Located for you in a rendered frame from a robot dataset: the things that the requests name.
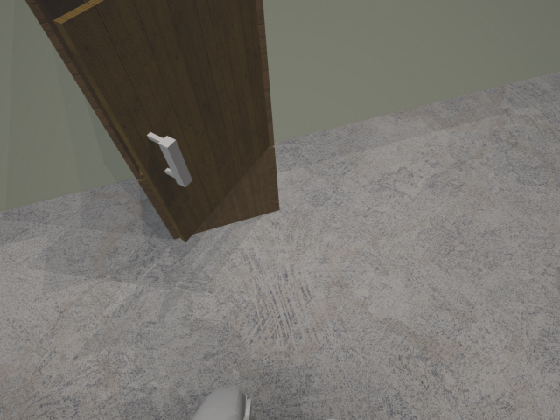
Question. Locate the left robot thigh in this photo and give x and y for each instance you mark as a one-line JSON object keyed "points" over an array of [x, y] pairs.
{"points": [[225, 404]]}

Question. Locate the handle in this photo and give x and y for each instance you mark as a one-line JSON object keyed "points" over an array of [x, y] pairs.
{"points": [[174, 158]]}

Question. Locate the cupboard door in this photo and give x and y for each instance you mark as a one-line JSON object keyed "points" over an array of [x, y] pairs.
{"points": [[187, 69]]}

